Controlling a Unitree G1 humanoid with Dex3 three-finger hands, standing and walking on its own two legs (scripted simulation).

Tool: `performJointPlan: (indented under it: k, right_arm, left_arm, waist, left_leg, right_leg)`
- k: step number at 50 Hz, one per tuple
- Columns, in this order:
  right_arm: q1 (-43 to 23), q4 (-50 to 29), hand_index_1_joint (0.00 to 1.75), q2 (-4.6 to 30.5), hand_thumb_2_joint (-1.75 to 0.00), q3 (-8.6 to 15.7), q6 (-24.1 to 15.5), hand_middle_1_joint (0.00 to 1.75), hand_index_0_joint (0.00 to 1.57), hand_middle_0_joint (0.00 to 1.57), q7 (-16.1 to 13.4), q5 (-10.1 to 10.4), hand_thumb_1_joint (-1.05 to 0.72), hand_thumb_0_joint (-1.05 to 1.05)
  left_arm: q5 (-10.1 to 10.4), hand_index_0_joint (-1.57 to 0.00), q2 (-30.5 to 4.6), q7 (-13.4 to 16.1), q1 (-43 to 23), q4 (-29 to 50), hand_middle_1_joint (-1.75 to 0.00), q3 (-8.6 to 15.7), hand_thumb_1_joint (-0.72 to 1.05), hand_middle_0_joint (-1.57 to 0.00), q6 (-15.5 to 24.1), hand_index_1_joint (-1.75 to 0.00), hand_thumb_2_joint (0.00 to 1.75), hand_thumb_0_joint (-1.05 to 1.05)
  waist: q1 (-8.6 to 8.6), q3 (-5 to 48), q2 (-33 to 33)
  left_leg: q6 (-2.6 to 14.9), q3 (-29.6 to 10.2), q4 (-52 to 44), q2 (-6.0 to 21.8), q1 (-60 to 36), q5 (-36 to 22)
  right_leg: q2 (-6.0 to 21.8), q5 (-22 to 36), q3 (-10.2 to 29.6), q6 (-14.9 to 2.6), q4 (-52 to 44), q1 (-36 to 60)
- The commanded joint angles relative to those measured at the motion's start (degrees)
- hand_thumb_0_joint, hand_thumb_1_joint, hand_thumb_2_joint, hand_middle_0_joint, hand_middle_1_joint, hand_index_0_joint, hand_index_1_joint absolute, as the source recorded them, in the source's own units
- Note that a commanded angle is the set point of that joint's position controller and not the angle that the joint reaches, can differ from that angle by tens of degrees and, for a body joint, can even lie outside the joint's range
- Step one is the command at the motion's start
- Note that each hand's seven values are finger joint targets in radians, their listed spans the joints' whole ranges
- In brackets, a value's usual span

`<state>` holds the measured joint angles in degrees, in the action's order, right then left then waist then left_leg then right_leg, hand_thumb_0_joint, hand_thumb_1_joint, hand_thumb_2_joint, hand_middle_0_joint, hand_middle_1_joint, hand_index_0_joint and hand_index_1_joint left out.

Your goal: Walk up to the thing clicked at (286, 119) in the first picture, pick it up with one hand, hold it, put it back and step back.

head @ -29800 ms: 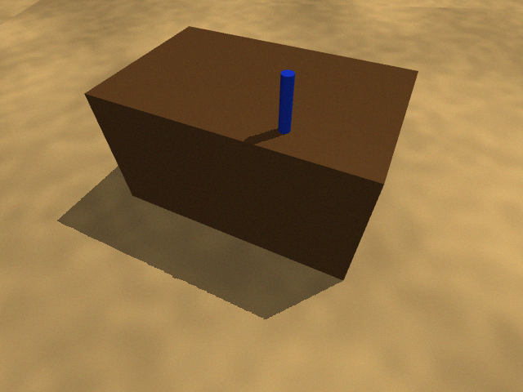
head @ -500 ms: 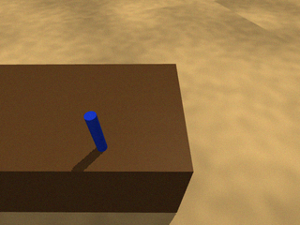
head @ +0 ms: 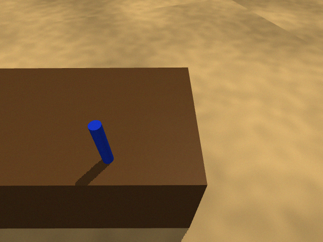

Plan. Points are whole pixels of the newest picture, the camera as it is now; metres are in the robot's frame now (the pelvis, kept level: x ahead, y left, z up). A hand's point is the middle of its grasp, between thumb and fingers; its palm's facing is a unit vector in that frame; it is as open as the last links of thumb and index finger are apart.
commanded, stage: stand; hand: left
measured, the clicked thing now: (102, 144) +0.45 +0.22 -0.08
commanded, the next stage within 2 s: step back in 0.64 s
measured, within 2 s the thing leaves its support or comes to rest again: neither
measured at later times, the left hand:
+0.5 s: hand out of the picture +0.07 +0.25 -0.16, palm faces -0.03 -0.94 -0.35, open 7.4 cm
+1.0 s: hand out of the picture +0.08 +0.29 -0.18, palm faces -0.07 -0.92 -0.38, open 7.4 cm
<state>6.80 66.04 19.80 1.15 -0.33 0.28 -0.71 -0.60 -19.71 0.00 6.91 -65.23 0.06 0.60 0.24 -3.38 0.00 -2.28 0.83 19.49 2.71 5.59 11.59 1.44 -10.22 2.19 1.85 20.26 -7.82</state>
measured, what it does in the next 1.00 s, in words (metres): shifts its weight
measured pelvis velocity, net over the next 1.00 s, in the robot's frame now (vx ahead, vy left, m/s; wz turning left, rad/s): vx -0.06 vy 0.02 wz -0.01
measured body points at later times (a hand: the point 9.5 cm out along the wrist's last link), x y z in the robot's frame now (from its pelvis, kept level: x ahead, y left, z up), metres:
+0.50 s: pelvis +0.00 +0.00 +0.00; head +0.02 +0.00 +0.45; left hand +0.08 +0.30 -0.13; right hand +0.07 -0.30 -0.14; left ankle -0.01 +0.14 -0.75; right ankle +0.01 -0.14 -0.75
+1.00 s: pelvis -0.06 +0.02 -0.03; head +0.01 +0.03 +0.41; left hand +0.08 +0.33 -0.15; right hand +0.04 -0.32 -0.14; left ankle -0.07 +0.14 -0.74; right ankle +0.01 -0.14 -0.75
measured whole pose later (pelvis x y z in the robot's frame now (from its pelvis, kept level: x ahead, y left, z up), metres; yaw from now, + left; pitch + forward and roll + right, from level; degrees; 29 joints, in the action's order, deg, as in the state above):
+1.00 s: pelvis -0.06 +0.02 -0.03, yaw +0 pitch -1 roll +0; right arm 5.5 54.2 24.0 4.4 2.2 0.8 0.2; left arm -1.6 -22.6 0.1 2.2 -52.3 2.5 -3.3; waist 0.8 -9.9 1.2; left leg 3.3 -1.0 43.0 -1.5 18.3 22.9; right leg 2.5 -14.4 4.1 1.5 39.3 -24.3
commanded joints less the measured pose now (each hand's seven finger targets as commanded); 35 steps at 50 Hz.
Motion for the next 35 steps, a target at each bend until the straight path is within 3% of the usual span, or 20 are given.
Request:
performJointPlan:
  k: [1, 8, 15, 23, 31, 32, 35]
  right_arm:
    - [-1.84, -3.36, 0.3, 12.23, -0.9, 1.94, -1.0, 0.3, 0.2, 0.2, -0.73, 0.09, -0.9, 0.0]
    - [-1.59, -3.43, 0.3, 11.94, -0.9, 1.8, -0.91, 0.3, 0.2, 0.2, -0.6, 0.03, -0.9, 0.0]
    - [-2.06, -3.92, 0.3, 12.11, -0.9, 2.03, -1.2, 0.3, 0.2, 0.2, -0.68, 0.24, -0.9, 0.0]
    - [-1.54, -3.73, 0.3, 11.88, -0.9, 1.91, -0.78, 0.3, 0.2, 0.2, -0.55, 0.03, -0.9, 0.0]
    - [-1.65, -3.98, 0.3, 11.93, -0.9, 1.9, -1.11, 0.3, 0.2, 0.2, -0.64, 0.27, -0.9, 0.0]
    - [-3.32, -5.23, 0.3, 14.84, -0.9, 3.06, -0.08, 0.3, 0.2, 0.2, -0.59, 0.77, -0.9, 0.0]
    - [-1.31, -7.35, 0.3, 14.54, -0.9, 3.76, 0.7, 0.3, 0.2, 0.2, -0.62, 1.36, -0.9, 0.0]
  left_arm:
    - [0.13, -0.2, -12.06, 0.82, -1.7, 2.99, -0.3, 2.08, 0.9, -0.2, 1.27, -0.3, 0.9, 0.0]
    - [0.18, -0.2, -12.15, 0.7, -2.1, 3.12, -0.3, 2.16, 0.9, -0.2, 1.07, -0.3, 0.9, 0.0]
    - [0.04, -0.2, -12.42, 0.73, -1.93, 3.45, -0.3, 2.23, 0.9, -0.2, 1.24, -0.3, 0.9, 0.0]
    - [0.17, -0.2, -12.65, 0.71, -2.17, 3.57, -0.3, 2.29, 0.9, -0.2, 1.15, -0.3, 0.9, 0.0]
    - [0.1, -0.2, -12.73, 0.68, -1.82, 3.63, -0.3, 2.32, 0.9, -0.2, 1.22, -0.3, 0.9, 0.0]
    - [1.13, -0.2, -16.01, 0.79, -2.6, 5.48, -0.3, 4.7, 0.9, -0.2, 0.41, -0.3, 0.9, 0.0]
    - [1.25, -0.2, -14.84, 1.14, -1.85, 7.99, -0.3, 4.96, 0.9, -0.2, -0.23, -0.3, 0.9, 0.0]
  waist:
    - [-0.06, 4.45, -0.44]
    - [0.06, 2.65, -0.66]
    - [0.09, 5.53, 0.49]
    - [0.11, 3.39, 0.4]
    - [0.1, 5.36, 0.32]
    - [-0.38, -1.07, 0.74]
    - [0.47, 6.14, -0.22]
  left_leg:
    - [2.86, -3.06, -3.0, 4.93, -0.29, -7.46]
    - [2.67, -3.02, -4.02, 4.6, 0.95, -3.28]
    - [2.73, -3.03, -2.87, 5.27, -2.29, -9.94]
    - [2.67, -3.02, -3.78, 4.79, 0.05, -4.13]
    - [2.69, -2.89, -3.12, 5.28, -1.93, -9.3]
    - [4.51, -3.8, 2.26, 4.34, 2.31, -17.51]
    - [6.42, -2.71, 6.83, 4.94, 1.11, -23.59]
  right_leg:
    - [5.55, 10.56, 3.01, -2.43, -2.46, 1.31]
    - [5.23, 5.53, 3.26, -2.41, -3.63, -0.27]
    - [5.49, 12.58, 2.85, -2.61, -2.06, 0.66]
    - [5.31, 6.02, 3.37, -2.58, -3.7, -0.03]
    - [5.57, 12.33, 3.01, -2.8, -2.16, 1.17]
    - [4.49, 21.86, 3.69, -3.12, 2.53, -3.3]
    - [4.22, 24.98, 2.41, -4.84, 7.76, -0.92]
